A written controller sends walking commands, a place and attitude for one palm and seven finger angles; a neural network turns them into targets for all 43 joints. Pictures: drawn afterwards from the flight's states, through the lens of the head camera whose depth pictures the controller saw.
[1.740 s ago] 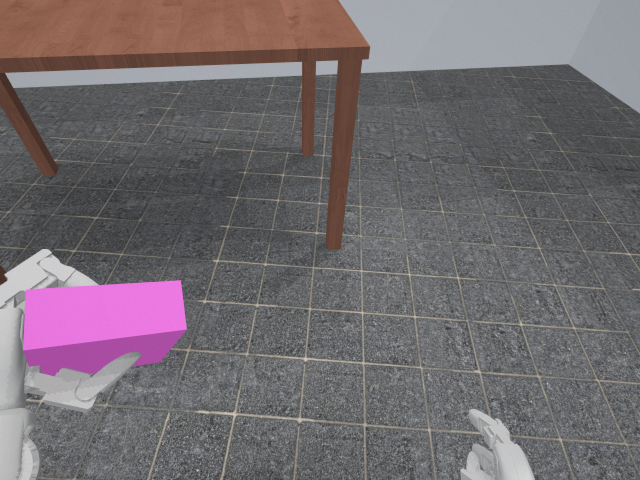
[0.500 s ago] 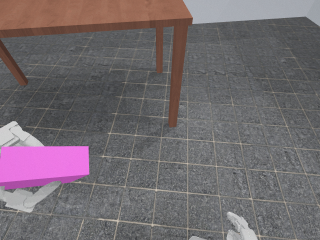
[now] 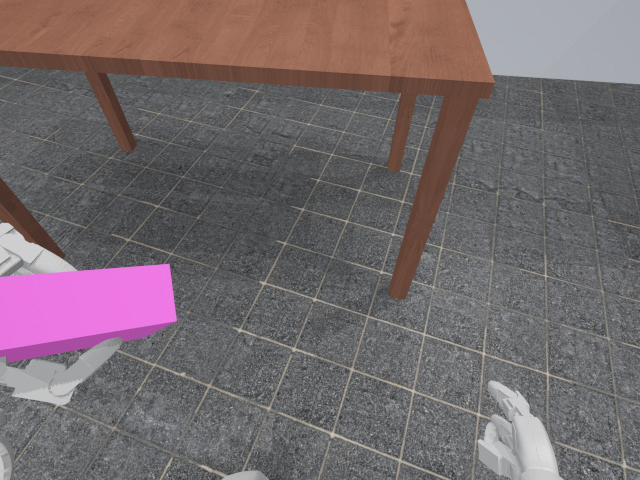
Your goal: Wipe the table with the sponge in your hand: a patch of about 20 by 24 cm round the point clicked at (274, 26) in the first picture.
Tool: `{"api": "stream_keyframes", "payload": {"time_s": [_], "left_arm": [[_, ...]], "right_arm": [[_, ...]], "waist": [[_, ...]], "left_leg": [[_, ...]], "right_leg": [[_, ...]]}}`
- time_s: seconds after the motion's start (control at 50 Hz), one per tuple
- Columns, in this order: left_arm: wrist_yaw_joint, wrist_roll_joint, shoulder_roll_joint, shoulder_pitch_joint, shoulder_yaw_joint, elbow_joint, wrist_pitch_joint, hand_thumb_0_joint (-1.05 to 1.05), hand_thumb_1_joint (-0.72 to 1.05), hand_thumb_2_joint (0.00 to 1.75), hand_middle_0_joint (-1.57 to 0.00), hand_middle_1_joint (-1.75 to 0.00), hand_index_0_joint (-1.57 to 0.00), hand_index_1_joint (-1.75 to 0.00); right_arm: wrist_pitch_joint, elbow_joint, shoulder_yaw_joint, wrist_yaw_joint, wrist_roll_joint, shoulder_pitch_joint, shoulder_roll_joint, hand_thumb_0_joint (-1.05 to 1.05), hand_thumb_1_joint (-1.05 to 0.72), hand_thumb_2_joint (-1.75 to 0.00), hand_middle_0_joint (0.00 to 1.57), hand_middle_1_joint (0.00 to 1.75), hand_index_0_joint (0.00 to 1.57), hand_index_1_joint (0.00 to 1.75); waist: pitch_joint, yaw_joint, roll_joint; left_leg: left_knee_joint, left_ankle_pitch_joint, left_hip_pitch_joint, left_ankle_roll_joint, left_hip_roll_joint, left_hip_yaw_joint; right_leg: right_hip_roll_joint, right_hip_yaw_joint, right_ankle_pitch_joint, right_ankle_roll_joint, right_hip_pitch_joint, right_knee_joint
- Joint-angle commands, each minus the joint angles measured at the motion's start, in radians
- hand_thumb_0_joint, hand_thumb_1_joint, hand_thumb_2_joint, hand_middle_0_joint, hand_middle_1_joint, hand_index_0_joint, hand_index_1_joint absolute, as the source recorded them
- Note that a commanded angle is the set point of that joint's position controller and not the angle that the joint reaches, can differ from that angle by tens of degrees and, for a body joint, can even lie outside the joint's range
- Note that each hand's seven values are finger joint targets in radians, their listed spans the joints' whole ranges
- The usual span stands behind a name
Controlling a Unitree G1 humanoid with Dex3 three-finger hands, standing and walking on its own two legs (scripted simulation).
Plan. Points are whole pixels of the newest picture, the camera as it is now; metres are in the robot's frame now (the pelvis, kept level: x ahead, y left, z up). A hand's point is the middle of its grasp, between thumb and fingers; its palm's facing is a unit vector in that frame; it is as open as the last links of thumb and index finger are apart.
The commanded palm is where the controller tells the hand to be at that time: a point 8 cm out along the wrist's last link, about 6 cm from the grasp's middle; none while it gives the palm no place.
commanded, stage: walk to a spot facing it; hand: left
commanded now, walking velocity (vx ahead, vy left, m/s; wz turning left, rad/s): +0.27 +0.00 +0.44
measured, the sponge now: (107, 312) +0.22 +0.21 +0.17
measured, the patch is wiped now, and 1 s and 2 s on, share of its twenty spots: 0.00 0.00 0.00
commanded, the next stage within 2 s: none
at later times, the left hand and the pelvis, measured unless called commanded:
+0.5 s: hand (115, 260) +0.26 +0.22 +0.18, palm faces +0.62 -0.64 -0.45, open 9.3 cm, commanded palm +0.19 +0.25 +0.20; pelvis +0.12 -0.07 +0.02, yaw +18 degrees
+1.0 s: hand (118, 335) +0.19 +0.18 +0.19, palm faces +0.81 -0.39 -0.44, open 9.3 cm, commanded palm +0.13 +0.19 +0.20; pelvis +0.16 -0.13 +0.01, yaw +35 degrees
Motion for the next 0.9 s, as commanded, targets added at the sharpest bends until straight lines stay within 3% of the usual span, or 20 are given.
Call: {"api": "stream_keyframes", "payload": {"time_s": [0.0,0.04,0.1,0.24,0.26,0.28,0.3,0.34,0.38,0.4,0.44,0.52,0.56,0.58,0.6,0.64,0.72,0.84,0.86,0.88], "left_arm": [[-0.011,-0.003,0.229,-0.213,0.117,-0.134,-0.066,0.00,0.10,1.30,-1.20,-1.60,-1.20,-1.60],[-0.023,-0.001,0.276,-0.152,0.185,-0.212,-0.070,0.00,0.10,1.30,-1.20,-1.60,-1.20,-1.60],[-0.029,-0.026,0.178,-0.018,0.153,-0.284,-0.086,0.00,0.10,1.30,-1.20,-1.60,-1.20,-1.60],[-0.033,-0.022,0.108,-0.085,0.102,-0.102,-0.055,0.00,0.10,1.30,-1.20,-1.60,-1.20,-1.60],[-0.034,-0.011,0.111,-0.128,0.086,-0.093,-0.048,0.00,0.10,1.30,-1.20,-1.60,-1.20,-1.60],[-0.025,-0.001,0.167,-0.142,0.111,-0.067,-0.034,0.00,0.10,1.30,-1.20,-1.60,-1.20,-1.60],[-0.013,-0.014,0.224,-0.158,0.139,-0.053,-0.021,0.00,0.10,1.30,-1.20,-1.60,-1.20,-1.60],[-0.015,-0.005,0.211,-0.204,0.117,-0.086,-0.025,0.00,0.10,1.30,-1.20,-1.60,-1.20,-1.60],[-0.016,0.002,0.191,-0.176,0.106,-0.118,-0.046,0.00,0.10,1.30,-1.20,-1.60,-1.20,-1.60],[-0.012,0.004,0.192,-0.170,0.108,-0.141,-0.050,0.00,0.10,1.30,-1.20,-1.60,-1.20,-1.60],[0.000,-0.004,0.209,-0.146,0.131,-0.193,-0.050,0.00,0.10,1.30,-1.20,-1.60,-1.20,-1.60],[0.027,-0.026,0.202,0.000,0.170,-0.255,-0.040,0.00,0.10,1.30,-1.20,-1.60,-1.20,-1.60],[0.031,-0.045,0.186,0.008,0.156,-0.272,-0.043,0.00,0.10,1.30,-1.20,-1.60,-1.20,-1.60],[0.028,-0.057,0.192,-0.002,0.161,-0.307,-0.065,0.00,0.10,1.30,-1.20,-1.60,-1.20,-1.60],[0.014,-0.046,0.216,-0.032,0.172,-0.295,-0.081,0.00,0.10,1.30,-1.20,-1.60,-1.20,-1.60],[-0.017,-0.031,0.235,0.000,0.191,-0.213,-0.065,0.00,0.10,1.30,-1.20,-1.60,-1.20,-1.60],[-0.036,-0.047,0.155,0.025,0.122,-0.275,-0.046,0.00,0.10,1.30,-1.20,-1.60,-1.20,-1.60],[-0.034,-0.051,0.162,-0.063,0.108,-0.215,-0.005,0.00,0.10,1.30,-1.20,-1.60,-1.20,-1.60],[-0.037,-0.048,0.144,-0.084,0.093,-0.175,0.002,0.00,0.10,1.30,-1.20,-1.60,-1.20,-1.60],[-0.035,-0.035,0.160,-0.125,0.094,-0.141,0.012,0.00,0.10,1.30,-1.20,-1.60,-1.20,-1.60]], "right_arm": [[-0.068,-0.102,-0.028,0.017,0.009,-0.044,-0.086,0.00,-0.90,-0.90,0.20,0.30,0.20,0.30],[-0.066,-0.089,-0.049,0.015,0.018,-0.061,-0.082,0.00,-0.90,-0.90,0.20,0.30,0.20,0.30],[-0.090,-0.074,-0.035,0.028,0.021,-0.060,-0.061,0.00,-0.90,-0.90,0.20,0.30,0.20,0.30],[-0.117,-0.052,-0.025,-0.003,0.025,-0.030,-0.061,0.00,-0.90,-0.90,0.20,0.30,0.20,0.30],[-0.116,-0.047,-0.020,-0.006,0.029,-0.027,-0.049,0.00,-0.90,-0.90,0.20,0.30,0.20,0.30],[-0.112,-0.044,-0.013,-0.009,0.027,-0.011,-0.019,0.00,-0.90,-0.90,0.20,0.30,0.20,0.30],[-0.114,-0.048,-0.011,-0.015,0.014,-0.058,-0.035,0.00,-0.90,-0.90,0.20,0.30,0.20,0.30],[-0.110,-0.029,-0.016,-0.009,-0.001,-0.072,-0.058,0.00,-0.90,-0.90,0.20,0.30,0.20,0.30],[-0.089,-0.026,0.000,-0.007,-0.002,-0.097,-0.043,0.00,-0.90,-0.90,0.20,0.30,0.20,0.30],[-0.082,-0.038,-0.002,-0.010,-0.001,-0.107,-0.039,0.00,-0.90,-0.90,0.20,0.30,0.20,0.30],[-0.069,-0.066,-0.008,-0.015,-0.002,-0.120,-0.033,0.00,-0.90,-0.90,0.20,0.30,0.20,0.30],[-0.049,-0.119,-0.023,-0.012,0.000,-0.066,-0.030,0.00,-0.90,-0.90,0.20,0.30,0.20,0.30],[-0.035,-0.130,-0.039,-0.013,0.009,-0.022,-0.047,0.00,-0.90,-0.90,0.20,0.30,0.20,0.30],[-0.044,-0.136,-0.054,-0.009,0.009,-0.038,-0.087,0.00,-0.90,-0.90,0.20,0.30,0.20,0.30],[-0.060,-0.127,-0.058,0.013,0.011,-0.018,-0.108,0.00,-0.90,-0.90,0.20,0.30,0.20,0.30],[-0.073,-0.100,-0.077,0.028,0.028,-0.020,-0.114,0.00,-0.90,-0.90,0.20,0.30,0.20,0.30],[-0.092,-0.094,-0.056,0.043,0.029,-0.034,-0.095,0.00,-0.90,-0.90,0.20,0.30,0.20,0.30],[-0.118,-0.093,-0.026,0.012,0.025,-0.041,-0.089,0.00,-0.90,-0.90,0.20,0.30,0.20,0.30],[-0.116,-0.092,-0.020,0.008,0.025,-0.056,-0.077,0.00,-0.90,-0.90,0.20,0.30,0.20,0.30],[-0.109,-0.087,-0.013,0.006,0.028,-0.055,-0.060,0.00,-0.90,-0.90,0.20,0.30,0.20,0.30]], "waist": [[-0.210,-0.062,0.198],[-0.190,-0.036,0.262],[-0.166,-0.014,0.309],[-0.138,-0.017,0.256],[-0.133,-0.015,0.147],[-0.139,-0.015,-0.163],[-0.133,0.007,-0.303],[-0.116,-0.016,-0.189],[-0.103,-0.020,-0.155],[-0.120,-0.023,-0.167],[-0.156,-0.021,-0.153],[-0.234,-0.017,-0.098],[-0.307,-0.078,0.052],[-0.304,-0.058,0.320],[-0.287,-0.043,0.403],[-0.254,-0.045,0.262],[-0.206,-0.038,0.344],[-0.173,-0.026,0.307],[-0.163,-0.013,0.255],[-0.146,-0.010,0.103]], "left_leg": [[-0.183,0.339,0.431,0.270,0.419,-0.761],[-0.180,0.103,0.292,0.266,0.367,-0.662],[-0.223,-0.077,0.062,0.167,0.244,-0.405],[-0.065,-0.242,-0.056,0.061,0.147,-0.278],[0.090,-0.266,-0.113,0.028,0.098,-0.238],[0.367,-0.379,-0.285,-0.031,-0.011,-0.125],[0.645,-0.482,-0.392,-0.060,-0.041,-0.160],[0.795,-0.382,-0.372,-0.081,0.019,-0.227],[0.707,-0.362,-0.281,-0.098,0.048,-0.192],[0.607,-0.355,-0.223,-0.095,0.046,-0.165],[0.387,-0.324,-0.118,-0.091,0.030,-0.093],[0.060,-0.185,-0.003,-0.092,-0.046,0.016],[-0.118,0.096,0.272,-0.055,-0.018,-0.054],[-0.118,0.621,0.410,0.085,0.239,-0.414],[-0.112,0.927,0.409,0.210,0.402,-0.678],[-0.086,0.736,0.407,0.207,0.375,-0.620],[-0.148,0.329,0.098,0.099,0.210,-0.356],[-0.141,-0.003,-0.027,0.066,0.173,-0.389],[-0.089,-0.051,-0.065,0.044,0.146,-0.377],[0.056,-0.207,-0.112,-0.004,0.076,-0.311]], "right_leg": [[0.050,0.280,-0.139,0.042,-0.505,0.608],[0.004,0.319,-0.075,0.051,-0.512,0.553],[0.021,0.221,0.056,0.062,-0.327,0.310],[0.144,0.057,0.136,0.096,0.015,-0.213],[0.076,0.141,0.121,0.067,0.076,-0.344],[-0.157,0.446,0.166,-0.022,0.175,-0.474],[-0.364,0.707,0.371,-0.134,0.185,-0.507],[-0.343,0.608,0.599,-0.158,0.141,-0.433],[-0.272,0.302,0.849,-0.115,0.115,-0.362],[-0.249,0.227,0.917,-0.092,0.111,-0.342],[-0.227,0.134,0.955,-0.076,0.125,-0.312],[-0.203,0.095,0.986,-0.059,0.149,-0.177],[-0.138,0.062,0.769,0.022,-0.013,0.134],[0.017,0.076,0.154,0.095,-0.272,0.354],[0.079,0.184,-0.254,0.093,-0.400,0.473],[0.049,0.267,-0.153,0.098,-0.497,0.449],[0.086,0.194,0.048,0.104,-0.232,0.180],[0.158,0.147,0.083,0.103,-0.018,-0.153],[0.142,0.158,0.134,0.094,0.040,-0.278],[0.031,0.264,0.179,0.049,0.049,-0.441]]}}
